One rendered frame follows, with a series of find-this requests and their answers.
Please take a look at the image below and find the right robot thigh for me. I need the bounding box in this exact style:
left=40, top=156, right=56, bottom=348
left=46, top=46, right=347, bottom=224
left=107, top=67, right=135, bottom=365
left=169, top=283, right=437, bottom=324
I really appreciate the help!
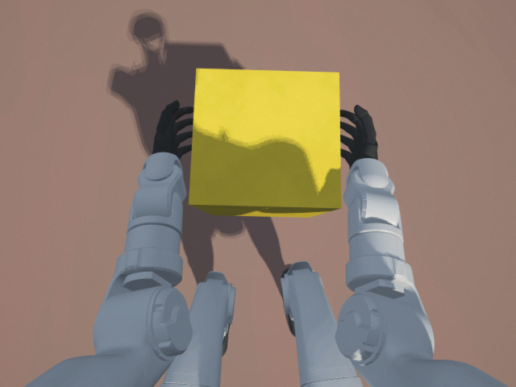
left=281, top=268, right=363, bottom=387

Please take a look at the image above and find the left robot hand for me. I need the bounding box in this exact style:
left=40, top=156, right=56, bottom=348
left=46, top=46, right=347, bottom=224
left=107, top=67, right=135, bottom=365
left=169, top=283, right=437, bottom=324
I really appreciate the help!
left=152, top=100, right=194, bottom=160

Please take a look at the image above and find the robot left foot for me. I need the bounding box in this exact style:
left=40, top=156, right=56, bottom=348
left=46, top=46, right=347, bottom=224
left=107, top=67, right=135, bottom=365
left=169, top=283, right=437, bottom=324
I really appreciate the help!
left=223, top=313, right=234, bottom=355

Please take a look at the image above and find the right robot upper arm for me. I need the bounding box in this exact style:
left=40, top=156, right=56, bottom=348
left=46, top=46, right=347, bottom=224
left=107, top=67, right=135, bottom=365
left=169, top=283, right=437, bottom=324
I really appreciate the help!
left=335, top=291, right=509, bottom=387

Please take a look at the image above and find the right robot forearm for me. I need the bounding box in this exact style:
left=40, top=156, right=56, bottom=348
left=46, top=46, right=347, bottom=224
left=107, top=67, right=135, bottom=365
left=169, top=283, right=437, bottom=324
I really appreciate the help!
left=343, top=158, right=435, bottom=341

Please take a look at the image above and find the left robot forearm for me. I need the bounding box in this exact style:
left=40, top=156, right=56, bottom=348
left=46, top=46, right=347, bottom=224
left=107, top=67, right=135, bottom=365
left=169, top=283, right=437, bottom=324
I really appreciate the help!
left=94, top=152, right=187, bottom=348

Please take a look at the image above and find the carton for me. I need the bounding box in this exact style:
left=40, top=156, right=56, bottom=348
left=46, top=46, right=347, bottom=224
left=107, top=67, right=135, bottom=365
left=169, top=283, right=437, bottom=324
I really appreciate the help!
left=189, top=69, right=341, bottom=218

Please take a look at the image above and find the right robot hand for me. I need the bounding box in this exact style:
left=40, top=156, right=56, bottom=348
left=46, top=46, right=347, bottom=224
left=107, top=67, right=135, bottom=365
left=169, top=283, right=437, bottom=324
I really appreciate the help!
left=340, top=105, right=378, bottom=168

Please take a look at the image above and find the left robot upper arm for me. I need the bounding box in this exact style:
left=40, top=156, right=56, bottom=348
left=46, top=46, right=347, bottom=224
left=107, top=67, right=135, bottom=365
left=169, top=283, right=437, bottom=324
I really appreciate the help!
left=24, top=285, right=193, bottom=387

